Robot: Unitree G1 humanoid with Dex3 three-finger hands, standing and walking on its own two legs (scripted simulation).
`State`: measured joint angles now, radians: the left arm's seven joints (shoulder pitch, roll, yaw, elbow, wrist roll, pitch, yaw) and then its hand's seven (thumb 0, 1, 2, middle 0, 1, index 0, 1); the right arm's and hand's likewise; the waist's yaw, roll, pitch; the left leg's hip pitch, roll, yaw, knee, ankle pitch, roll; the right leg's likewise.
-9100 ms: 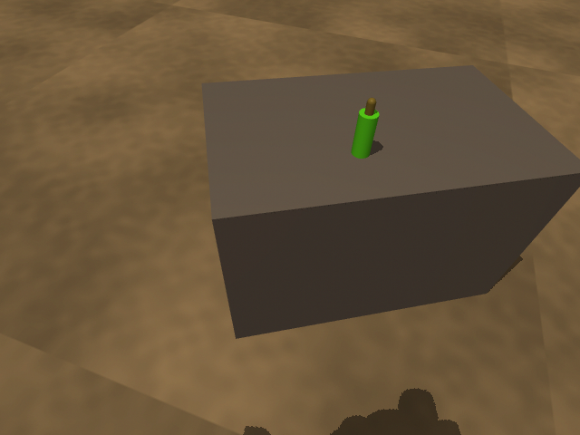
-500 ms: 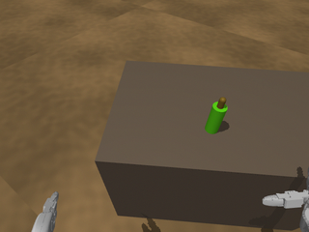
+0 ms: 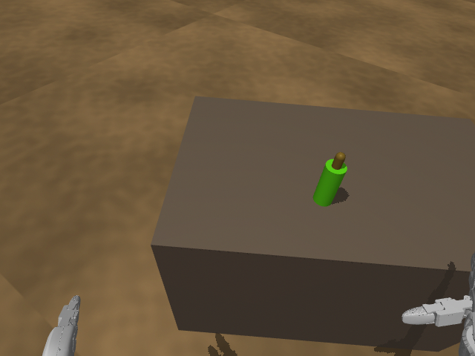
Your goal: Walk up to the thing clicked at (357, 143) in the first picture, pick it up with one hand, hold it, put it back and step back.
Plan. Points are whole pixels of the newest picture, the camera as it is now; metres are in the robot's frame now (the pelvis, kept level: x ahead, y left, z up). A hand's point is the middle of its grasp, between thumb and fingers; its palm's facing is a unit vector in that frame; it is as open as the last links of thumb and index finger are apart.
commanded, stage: go down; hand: right
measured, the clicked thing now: (331, 178) +0.54 -0.22 -0.04
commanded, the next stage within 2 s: none
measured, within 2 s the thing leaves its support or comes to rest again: neither
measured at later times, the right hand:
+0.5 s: hand (457, 240) +0.31 -0.36 +0.07, palm faces +0.37 +0.91 -0.19, open 17.2 cm
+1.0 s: hand (462, 220) +0.35 -0.38 +0.07, palm faces +0.27 +0.96 -0.07, open 16.9 cm
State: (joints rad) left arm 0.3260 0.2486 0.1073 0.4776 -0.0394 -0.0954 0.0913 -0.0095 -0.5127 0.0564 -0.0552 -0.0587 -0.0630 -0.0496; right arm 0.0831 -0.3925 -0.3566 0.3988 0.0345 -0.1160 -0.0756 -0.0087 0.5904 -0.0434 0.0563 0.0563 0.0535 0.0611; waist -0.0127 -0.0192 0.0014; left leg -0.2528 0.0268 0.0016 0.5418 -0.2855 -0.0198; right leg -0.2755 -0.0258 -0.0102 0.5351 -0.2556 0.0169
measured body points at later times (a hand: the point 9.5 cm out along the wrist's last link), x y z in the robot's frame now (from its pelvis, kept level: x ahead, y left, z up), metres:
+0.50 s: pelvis +0.00 +0.00 +0.00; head +0.02 -0.01 +0.44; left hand +0.16 +0.29 -0.07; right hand +0.29 -0.40 +0.08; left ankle +0.00 +0.13 -0.73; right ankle +0.02 -0.13 -0.73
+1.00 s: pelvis +0.00 -0.02 -0.02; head +0.05 -0.04 +0.43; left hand +0.16 +0.25 -0.08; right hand +0.33 -0.43 +0.07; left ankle +0.00 +0.13 -0.73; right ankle +0.02 -0.13 -0.73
